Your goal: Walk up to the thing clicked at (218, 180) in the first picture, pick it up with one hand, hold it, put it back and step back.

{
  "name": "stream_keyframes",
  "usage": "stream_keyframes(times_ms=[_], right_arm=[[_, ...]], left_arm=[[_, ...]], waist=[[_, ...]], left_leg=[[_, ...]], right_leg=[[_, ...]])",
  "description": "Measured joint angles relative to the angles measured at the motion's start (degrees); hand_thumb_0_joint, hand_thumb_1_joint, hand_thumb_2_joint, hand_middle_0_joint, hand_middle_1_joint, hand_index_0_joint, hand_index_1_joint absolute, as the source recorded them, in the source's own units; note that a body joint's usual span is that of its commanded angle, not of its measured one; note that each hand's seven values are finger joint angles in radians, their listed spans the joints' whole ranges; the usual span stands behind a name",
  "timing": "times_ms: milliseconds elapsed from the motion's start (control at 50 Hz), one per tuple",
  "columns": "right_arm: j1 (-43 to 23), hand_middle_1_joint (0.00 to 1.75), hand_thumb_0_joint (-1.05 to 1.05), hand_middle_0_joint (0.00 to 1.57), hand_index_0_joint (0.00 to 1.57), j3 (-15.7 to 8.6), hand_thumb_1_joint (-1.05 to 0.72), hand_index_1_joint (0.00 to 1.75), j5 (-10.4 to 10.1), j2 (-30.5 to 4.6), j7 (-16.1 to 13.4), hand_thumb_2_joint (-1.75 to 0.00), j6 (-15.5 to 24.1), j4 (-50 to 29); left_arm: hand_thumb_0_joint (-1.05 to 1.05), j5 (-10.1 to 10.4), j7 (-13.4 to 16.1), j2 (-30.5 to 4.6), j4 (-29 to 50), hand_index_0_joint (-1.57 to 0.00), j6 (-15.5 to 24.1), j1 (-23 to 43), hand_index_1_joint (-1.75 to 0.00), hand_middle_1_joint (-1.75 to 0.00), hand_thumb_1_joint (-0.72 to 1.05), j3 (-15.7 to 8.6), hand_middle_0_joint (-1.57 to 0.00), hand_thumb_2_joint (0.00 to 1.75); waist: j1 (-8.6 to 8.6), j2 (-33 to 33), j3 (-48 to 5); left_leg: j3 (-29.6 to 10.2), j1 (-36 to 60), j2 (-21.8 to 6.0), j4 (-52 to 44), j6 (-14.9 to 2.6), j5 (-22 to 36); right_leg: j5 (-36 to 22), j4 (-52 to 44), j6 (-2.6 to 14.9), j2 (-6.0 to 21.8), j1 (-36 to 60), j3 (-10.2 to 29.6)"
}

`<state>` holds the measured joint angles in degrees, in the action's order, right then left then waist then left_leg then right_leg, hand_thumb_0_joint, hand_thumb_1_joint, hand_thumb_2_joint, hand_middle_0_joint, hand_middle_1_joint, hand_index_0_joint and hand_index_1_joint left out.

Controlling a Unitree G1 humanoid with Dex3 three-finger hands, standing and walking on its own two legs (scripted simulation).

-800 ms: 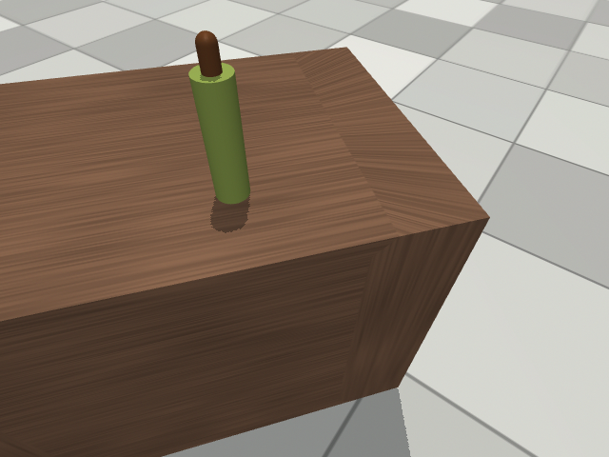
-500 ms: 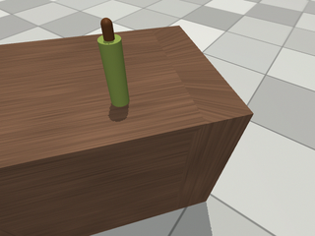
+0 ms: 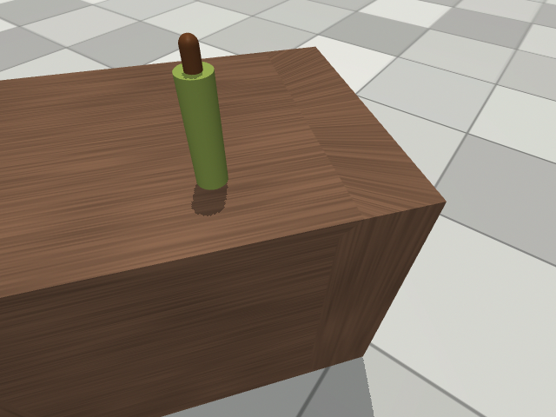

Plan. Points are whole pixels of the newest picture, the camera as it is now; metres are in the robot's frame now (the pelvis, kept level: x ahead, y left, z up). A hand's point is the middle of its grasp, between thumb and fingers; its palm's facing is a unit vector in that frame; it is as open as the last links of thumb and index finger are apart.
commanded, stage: stand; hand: right
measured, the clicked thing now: (201, 119) +0.56 +0.13 +0.15
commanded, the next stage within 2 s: walk up in 0.32 s
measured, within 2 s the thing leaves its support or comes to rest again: neither
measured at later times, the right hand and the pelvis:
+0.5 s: hand out of the picture +0.09 -0.25 -0.16, palm faces -0.14 +0.92 -0.36, open 7.4 cm; pelvis -0.01 +0.03 -0.01, yaw +5 degrees
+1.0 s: hand out of the picture +0.13 -0.06 -0.19, palm faces -0.29 +0.91 -0.30, open 7.4 cm; pelvis -0.02 +0.17 -0.03, yaw +16 degrees
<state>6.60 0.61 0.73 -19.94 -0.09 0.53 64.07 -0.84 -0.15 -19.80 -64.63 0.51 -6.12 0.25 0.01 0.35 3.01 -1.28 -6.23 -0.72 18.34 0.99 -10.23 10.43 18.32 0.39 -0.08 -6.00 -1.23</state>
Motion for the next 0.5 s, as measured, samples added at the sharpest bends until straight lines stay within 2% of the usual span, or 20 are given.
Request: stream_keyframes(times_ms=[320,340,360,420,460,500], right_arm=[[0.29,0.3,0.01,0.2,0.21,0.04,-0.91,0.3,0.02,-0.04,0.05,-0.9,0.04,0.05],[0.61,0.3,0.01,0.2,0.21,-0.59,-0.91,0.3,0.87,-0.25,0.68,-0.9,-0.76,-1.08],[0.95,0.3,0.01,0.2,0.21,-1.37,-0.91,0.3,1.73,-0.8,1.46,-0.9,-1.76,-2.65],[1.75,0.3,0.01,0.21,0.21,-3.6,-0.91,0.3,3.54,-2.98,3.35,-0.9,-4.86,-7.51],[2.34,0.3,0.01,0.2,0.21,-5.16,-0.91,0.3,4.01,-4.47,4.48,-0.9,-6.05,-10.53],[2.89,0.3,0.01,0.2,0.21,-6.5,-0.91,0.3,4.18,-5.76,5.44,-0.9,-6.74,-13.03]], left_arm=[[0.0,0.02,-0.02,-0.08,0.1,-0.2,-0.03,-0.17,-0.3,-0.3,0.9,0.01,-0.21,0.89],[0.0,0.21,0.08,0.0,0.49,-0.2,0.1,-0.25,-0.3,-0.3,0.9,-0.31,-0.21,0.89],[0.0,0.32,0.5,0.14,1.33,-0.21,0.46,-0.37,-0.3,-0.3,0.9,-0.86,-0.21,0.89],[0.0,-0.28,2.28,-0.04,5.18,-0.21,1.25,-1.53,-0.3,-0.3,0.9,-2.36,-0.21,0.89],[0.0,-0.56,3.22,-0.78,7.01,-0.21,1.21,-2.29,-0.3,-0.3,0.9,-3.0,-0.21,0.89],[0.0,-0.92,3.78,-2.01,8.31,-0.21,1.17,-2.92,-0.3,-0.3,0.9,-3.48,-0.21,0.89]], waist=[[0.0,-0.07,-0.04],[0.24,0.18,-0.02],[0.53,0.72,0.35],[0.35,1.67,1.85],[0.6,2.33,2.78],[1.01,2.98,3.69]], left_leg=[[0.06,0.13,0.23,-0.26,-0.19,0.12],[-0.3,-0.84,0.28,1.05,-0.41,-0.34],[-0.56,-2.86,0.31,4.75,-0.81,-1.48],[-1.37,-11.69,1.61,24.43,-1.48,-11.57],[-2.44,-16.34,1.58,34.12,-1.26,-13.8],[-3.42,-18.94,0.29,38.01,-0.74,-13.6]], right_leg=[[-0.08,-0.19,-0.21,0.24,0.1,0.06],[0.17,0.35,-0.2,0.27,-0.36,-0.29],[0.59,1.21,-0.16,0.31,-0.92,-0.9],[1.69,3.97,-0.12,1.67,-2.89,-1.82],[2.32,5.35,-0.47,2.94,-3.68,-2.61],[3.15,6.99,-1.17,4.22,-4.36,-3.47]])
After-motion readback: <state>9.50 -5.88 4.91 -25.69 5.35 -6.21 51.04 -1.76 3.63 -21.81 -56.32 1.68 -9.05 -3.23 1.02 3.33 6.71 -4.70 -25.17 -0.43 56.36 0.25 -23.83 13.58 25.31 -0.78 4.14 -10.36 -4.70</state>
